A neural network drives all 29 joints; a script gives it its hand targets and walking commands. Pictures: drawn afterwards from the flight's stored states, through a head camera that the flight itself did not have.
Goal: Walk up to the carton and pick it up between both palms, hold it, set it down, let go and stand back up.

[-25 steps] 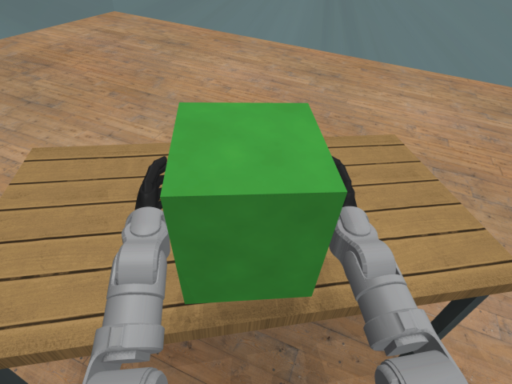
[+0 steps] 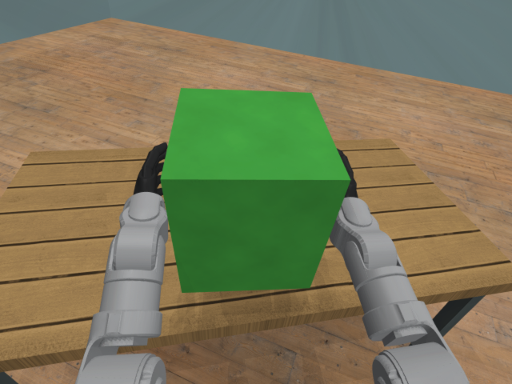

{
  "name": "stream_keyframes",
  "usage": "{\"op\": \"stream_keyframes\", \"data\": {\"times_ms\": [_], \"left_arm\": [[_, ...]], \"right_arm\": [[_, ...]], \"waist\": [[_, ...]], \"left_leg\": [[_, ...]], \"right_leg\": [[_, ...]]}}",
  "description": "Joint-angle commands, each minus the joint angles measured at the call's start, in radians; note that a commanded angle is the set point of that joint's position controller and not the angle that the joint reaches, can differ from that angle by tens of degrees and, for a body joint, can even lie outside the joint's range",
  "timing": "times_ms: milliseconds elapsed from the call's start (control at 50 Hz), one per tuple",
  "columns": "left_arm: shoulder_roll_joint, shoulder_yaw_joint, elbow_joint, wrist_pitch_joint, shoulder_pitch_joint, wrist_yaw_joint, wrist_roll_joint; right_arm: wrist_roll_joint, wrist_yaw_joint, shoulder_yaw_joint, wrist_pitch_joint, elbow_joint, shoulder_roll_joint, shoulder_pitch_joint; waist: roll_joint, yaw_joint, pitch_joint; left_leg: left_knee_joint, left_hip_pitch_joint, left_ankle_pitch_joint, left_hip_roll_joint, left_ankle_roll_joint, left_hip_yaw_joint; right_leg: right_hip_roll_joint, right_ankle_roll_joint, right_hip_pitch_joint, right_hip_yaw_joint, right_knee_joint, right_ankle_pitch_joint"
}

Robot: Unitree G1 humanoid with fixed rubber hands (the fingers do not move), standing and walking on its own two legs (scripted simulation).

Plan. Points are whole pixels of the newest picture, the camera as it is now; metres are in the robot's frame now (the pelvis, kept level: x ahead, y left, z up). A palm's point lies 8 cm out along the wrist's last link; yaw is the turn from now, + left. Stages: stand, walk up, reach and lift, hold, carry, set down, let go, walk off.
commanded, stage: reach and lift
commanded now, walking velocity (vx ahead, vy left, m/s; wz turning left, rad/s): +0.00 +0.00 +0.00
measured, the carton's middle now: (247, 191) +0.37 +0.01 +0.16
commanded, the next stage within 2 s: hold in 0.56 s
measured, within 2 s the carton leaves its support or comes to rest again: neither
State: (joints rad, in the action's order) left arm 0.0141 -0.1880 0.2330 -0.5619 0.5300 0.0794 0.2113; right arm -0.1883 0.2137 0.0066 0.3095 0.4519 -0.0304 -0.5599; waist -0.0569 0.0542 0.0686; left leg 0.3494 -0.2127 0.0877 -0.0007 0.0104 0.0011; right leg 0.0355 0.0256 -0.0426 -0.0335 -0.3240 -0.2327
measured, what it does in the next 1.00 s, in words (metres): stands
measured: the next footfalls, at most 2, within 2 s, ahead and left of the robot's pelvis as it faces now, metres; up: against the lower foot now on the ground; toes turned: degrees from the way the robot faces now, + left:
none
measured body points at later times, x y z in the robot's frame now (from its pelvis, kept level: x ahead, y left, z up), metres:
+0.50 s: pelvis +0.00 +0.00 +0.00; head -0.05 +0.04 +0.45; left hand +0.38 +0.17 +0.18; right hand +0.38 -0.13 +0.19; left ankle +0.07 +0.11 -0.75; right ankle -0.03 -0.10 -0.75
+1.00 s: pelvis +0.00 +0.00 +0.00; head -0.05 +0.02 +0.45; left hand +0.37 +0.16 +0.18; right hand +0.38 -0.14 +0.19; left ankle +0.07 +0.11 -0.75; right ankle -0.03 -0.10 -0.75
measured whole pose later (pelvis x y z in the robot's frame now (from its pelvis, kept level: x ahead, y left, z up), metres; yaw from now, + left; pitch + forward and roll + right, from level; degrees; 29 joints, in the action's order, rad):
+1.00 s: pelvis +0.00 +0.00 +0.00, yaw -1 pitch -4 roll -1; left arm 0.01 -0.21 0.21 -0.64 0.56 0.08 0.21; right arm -0.24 0.23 -0.01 0.37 0.46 -0.06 -0.62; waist -0.04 0.04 0.08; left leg 0.34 -0.19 0.09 -0.01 0.00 0.00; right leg 0.04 0.03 -0.02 -0.02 -0.32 -0.23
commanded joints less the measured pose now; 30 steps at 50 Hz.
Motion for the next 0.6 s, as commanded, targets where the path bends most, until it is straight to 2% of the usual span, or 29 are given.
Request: {"op": "stream_keyframes", "data": {"times_ms": [0, 200, 460, 580], "left_arm": [[-0.737, 0.559, -0.221, 0.059, 0.732, -0.169, -0.137], [-0.74, 0.533, -0.186, 0.021, 0.749, -0.163, -0.128], [-0.75, 0.575, -0.225, 0.009, 0.792, -0.149, -0.163], [-0.74, 0.565, -0.228, 0.003, 0.79, -0.154, -0.163]], "right_arm": [[-0.078, -0.091, -0.478, -0.092, -0.373, 0.662, -0.923], [-0.077, -0.101, -0.441, -0.076, -0.337, 0.635, -0.962], [-0.101, -0.104, -0.435, -0.055, -0.329, 0.63, -0.97], [-0.117, -0.097, -0.441, -0.04, -0.324, 0.63, -0.96]], "waist": [[0.096, -0.005, 0.444], [0.092, -0.004, 0.416], [0.127, 0.017, 0.47], [0.12, 0.016, 0.45]], "left_leg": [[0.034, 0.5, -0.206, 0.016, -0.029, 0.028], [0.007, 0.495, -0.145, 0.005, -0.023, 0.021], [0.027, 0.512, -0.173, 0.004, -0.037, 0.031], [0.028, 0.498, -0.182, 0.008, -0.036, 0.032]], "right_leg": [[0.012, -0.102, -0.175, -0.009, 0.075, 0.273], [0.016, -0.089, -0.204, -0.013, 0.096, 0.166], [0.019, -0.087, -0.209, -0.017, 0.089, 0.185], [0.02, -0.094, -0.189, -0.013, 0.087, 0.215]]}}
